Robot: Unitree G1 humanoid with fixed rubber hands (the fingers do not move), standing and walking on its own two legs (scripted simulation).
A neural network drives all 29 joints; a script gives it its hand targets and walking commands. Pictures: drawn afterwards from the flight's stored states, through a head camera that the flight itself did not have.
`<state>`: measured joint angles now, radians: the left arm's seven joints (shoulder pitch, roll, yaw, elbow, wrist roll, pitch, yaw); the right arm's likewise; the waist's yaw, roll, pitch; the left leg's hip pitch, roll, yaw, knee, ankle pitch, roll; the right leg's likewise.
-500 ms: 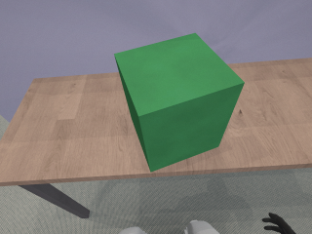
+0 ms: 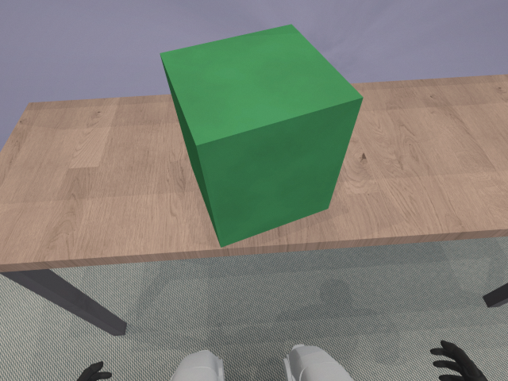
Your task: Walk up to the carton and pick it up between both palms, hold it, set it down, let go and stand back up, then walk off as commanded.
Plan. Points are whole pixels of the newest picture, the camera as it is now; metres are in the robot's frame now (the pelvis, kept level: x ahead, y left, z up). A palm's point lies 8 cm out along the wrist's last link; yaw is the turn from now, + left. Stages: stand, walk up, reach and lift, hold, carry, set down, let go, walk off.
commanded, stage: walk up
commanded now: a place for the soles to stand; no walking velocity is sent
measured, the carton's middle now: (254, 140) +0.45 +0.02 +0.10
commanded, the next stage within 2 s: none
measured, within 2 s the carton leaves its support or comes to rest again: neither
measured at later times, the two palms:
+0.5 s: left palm out of the picture +0.03 +0.32 -0.10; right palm out of the picture +0.04 -0.29 -0.06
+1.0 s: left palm out of the picture +0.03 +0.31 -0.09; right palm out of the picture +0.07 -0.29 -0.06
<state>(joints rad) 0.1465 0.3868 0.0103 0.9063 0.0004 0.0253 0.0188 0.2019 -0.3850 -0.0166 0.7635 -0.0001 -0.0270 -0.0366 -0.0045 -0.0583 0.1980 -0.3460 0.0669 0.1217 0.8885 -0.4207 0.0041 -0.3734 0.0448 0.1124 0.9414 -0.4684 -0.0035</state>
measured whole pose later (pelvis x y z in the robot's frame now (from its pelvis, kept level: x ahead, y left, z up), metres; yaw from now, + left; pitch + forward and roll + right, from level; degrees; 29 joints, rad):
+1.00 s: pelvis -0.04 +0.01 +0.02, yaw -1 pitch -4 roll +1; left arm 0.22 0.38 0.01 0.92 0.00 -0.03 -0.01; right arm 0.20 -0.38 -0.02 0.76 -0.01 -0.04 0.00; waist 0.00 -0.03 0.10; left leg -0.32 0.06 0.11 0.75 -0.37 0.01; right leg -0.32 0.06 0.11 0.78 -0.40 -0.02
